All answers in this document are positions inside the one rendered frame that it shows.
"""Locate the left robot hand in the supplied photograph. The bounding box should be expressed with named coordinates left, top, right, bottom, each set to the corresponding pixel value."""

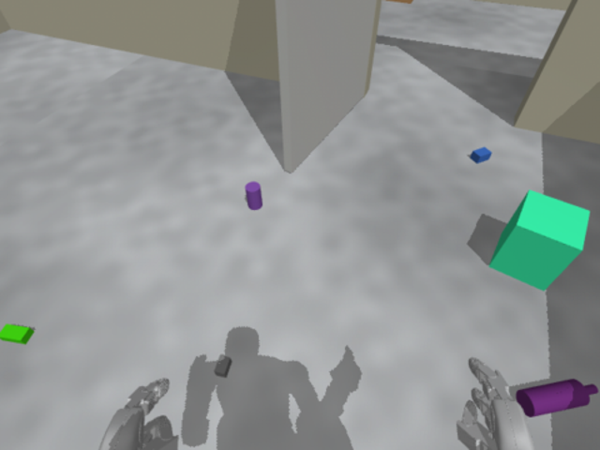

left=98, top=378, right=178, bottom=450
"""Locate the right robot hand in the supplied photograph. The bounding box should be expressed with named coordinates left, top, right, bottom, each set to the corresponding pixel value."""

left=457, top=357, right=534, bottom=450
